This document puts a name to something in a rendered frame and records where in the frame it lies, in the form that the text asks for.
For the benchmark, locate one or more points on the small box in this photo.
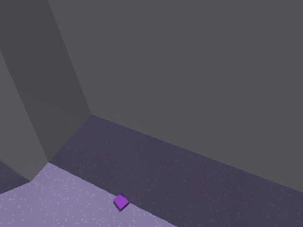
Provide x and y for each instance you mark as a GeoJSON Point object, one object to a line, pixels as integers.
{"type": "Point", "coordinates": [121, 201]}

